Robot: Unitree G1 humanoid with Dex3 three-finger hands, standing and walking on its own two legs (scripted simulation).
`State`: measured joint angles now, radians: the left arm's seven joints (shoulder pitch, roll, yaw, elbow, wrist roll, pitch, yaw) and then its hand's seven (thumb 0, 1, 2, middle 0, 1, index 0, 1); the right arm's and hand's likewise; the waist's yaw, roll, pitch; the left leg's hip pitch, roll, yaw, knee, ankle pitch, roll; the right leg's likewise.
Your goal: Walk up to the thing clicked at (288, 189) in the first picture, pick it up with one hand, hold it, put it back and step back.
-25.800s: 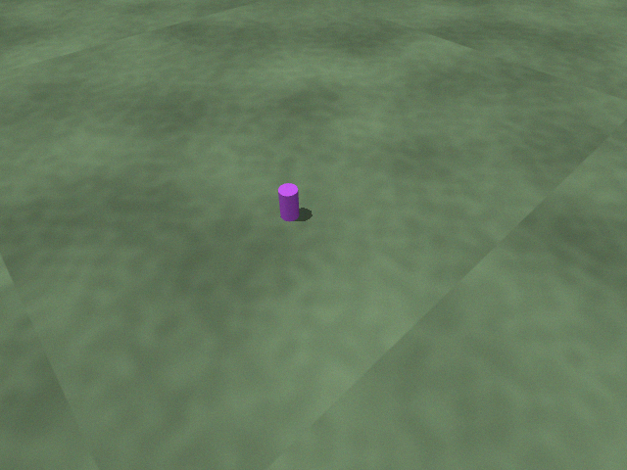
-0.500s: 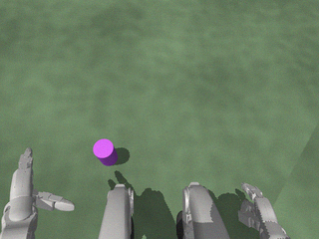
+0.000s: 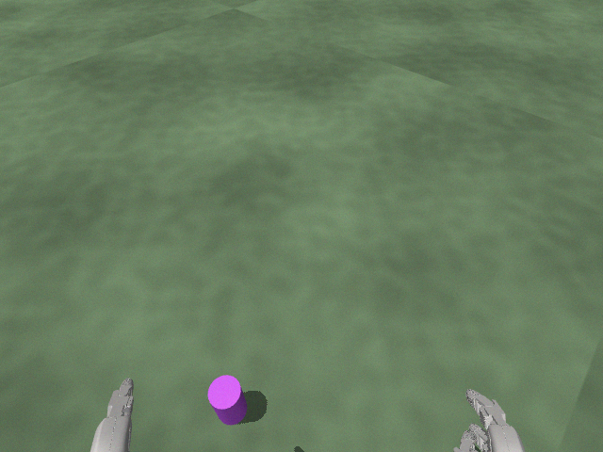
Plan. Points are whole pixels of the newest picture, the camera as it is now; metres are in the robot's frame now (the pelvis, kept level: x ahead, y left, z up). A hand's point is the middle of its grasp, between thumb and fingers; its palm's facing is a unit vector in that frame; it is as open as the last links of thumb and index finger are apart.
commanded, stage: home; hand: left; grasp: from the side
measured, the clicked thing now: (228, 400) +0.41 +0.21 -0.63
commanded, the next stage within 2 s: stand in 1.68 s
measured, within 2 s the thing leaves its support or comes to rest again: neither
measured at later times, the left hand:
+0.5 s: hand out of the picture +0.16 +0.18 -0.05, palm faces +0.12 -0.95 -0.29, open 17.6 cm
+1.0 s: hand out of the picture +0.15 +0.17 -0.05, palm faces +0.11 -0.95 -0.29, open 17.5 cm
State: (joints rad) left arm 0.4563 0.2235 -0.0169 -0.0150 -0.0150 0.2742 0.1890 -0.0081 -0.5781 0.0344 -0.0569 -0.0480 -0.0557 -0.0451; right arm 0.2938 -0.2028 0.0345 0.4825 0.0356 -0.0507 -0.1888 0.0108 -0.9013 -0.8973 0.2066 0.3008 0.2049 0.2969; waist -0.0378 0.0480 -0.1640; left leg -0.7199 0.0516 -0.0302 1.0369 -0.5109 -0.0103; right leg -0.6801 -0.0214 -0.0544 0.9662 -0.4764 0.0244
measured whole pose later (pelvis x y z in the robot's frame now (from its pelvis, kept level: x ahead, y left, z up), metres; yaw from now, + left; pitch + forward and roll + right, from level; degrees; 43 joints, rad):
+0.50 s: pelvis -0.01 -0.01 +0.01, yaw +0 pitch +8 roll -2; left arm 0.46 0.20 -0.01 0.00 -0.01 0.27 0.15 -0.01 -0.58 0.03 -0.05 -0.05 -0.05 -0.04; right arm 0.28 -0.21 0.03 0.50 0.02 -0.11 -0.17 0.01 -0.90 -0.90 0.21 0.30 0.21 0.30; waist -0.02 0.04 -0.10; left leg -0.63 0.05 -0.03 0.96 -0.47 -0.02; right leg -0.59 -0.02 -0.06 0.90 -0.44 0.02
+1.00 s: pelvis -0.01 -0.01 +0.01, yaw +0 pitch +7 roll -2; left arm 0.46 0.20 -0.01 0.01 -0.01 0.26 0.14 -0.01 -0.55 0.05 -0.06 -0.05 -0.06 -0.05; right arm 0.27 -0.21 0.03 0.51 0.01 -0.13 -0.18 0.01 -0.90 -0.90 0.21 0.30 0.20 0.30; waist -0.02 0.04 -0.10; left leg -0.62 0.05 -0.03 0.95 -0.45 -0.03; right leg -0.59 -0.02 -0.06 0.90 -0.43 0.01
